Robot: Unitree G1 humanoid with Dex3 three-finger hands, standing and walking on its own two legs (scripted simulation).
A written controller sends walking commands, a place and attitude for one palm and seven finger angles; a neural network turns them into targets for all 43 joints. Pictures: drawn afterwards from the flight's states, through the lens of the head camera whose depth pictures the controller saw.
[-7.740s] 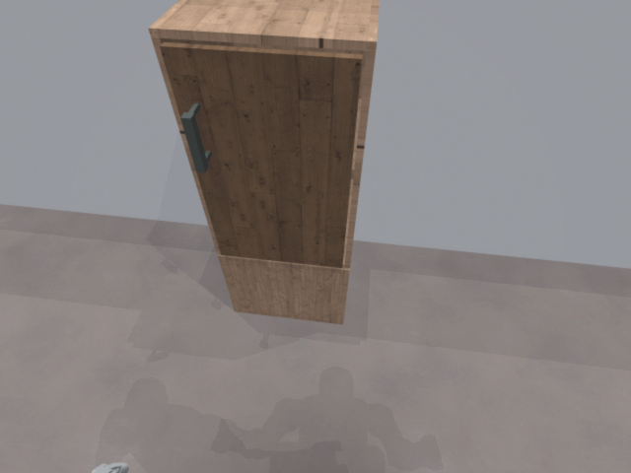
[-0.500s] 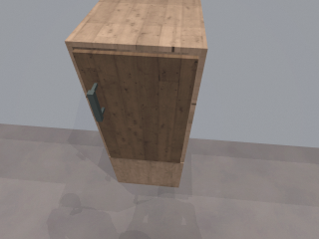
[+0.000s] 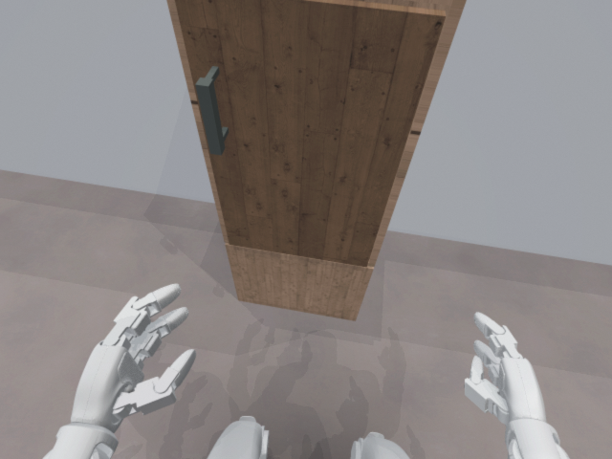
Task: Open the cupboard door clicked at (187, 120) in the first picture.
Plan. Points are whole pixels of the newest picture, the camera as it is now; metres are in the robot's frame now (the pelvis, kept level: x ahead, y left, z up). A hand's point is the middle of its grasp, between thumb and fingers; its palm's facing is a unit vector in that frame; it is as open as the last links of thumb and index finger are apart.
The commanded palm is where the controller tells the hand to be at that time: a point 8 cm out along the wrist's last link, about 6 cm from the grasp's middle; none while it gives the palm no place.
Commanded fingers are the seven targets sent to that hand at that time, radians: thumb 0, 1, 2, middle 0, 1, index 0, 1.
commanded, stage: raise the hand with hooked fingers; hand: left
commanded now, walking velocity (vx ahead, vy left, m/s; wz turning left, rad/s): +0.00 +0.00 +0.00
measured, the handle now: (215, 112) +0.59 +0.21 +0.11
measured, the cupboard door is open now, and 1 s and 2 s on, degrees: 0 0 0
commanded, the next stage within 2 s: move the hooked fingers beside the handle in 1.60 s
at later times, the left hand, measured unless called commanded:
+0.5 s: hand (122, 312) +0.25 +0.24 +0.08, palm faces -0.05 -1.00 -0.06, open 12.1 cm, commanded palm +0.23 +0.29 +0.09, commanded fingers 0.00 -0.29 0.39 -0.28 -1.07 -0.28 -1.07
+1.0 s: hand (84, 252) +0.30 +0.28 +0.12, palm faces -0.03 -1.00 -0.07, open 13.9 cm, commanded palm +0.27 +0.33 +0.12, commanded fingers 0.00 -0.50 0.30 -0.30 -1.20 -0.30 -1.20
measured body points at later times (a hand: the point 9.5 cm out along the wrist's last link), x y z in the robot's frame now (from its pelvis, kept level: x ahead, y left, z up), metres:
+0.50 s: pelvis +0.00 +0.03 +0.02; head +0.05 +0.04 +0.47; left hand +0.25 +0.29 +0.08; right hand +0.14 -0.23 -0.05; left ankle +0.04 +0.13 -0.65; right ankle +0.03 -0.10 -0.65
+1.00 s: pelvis +0.02 +0.02 +0.04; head +0.06 +0.02 +0.49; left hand +0.29 +0.34 +0.13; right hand +0.19 -0.21 -0.03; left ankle +0.04 +0.13 -0.65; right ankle +0.03 -0.10 -0.65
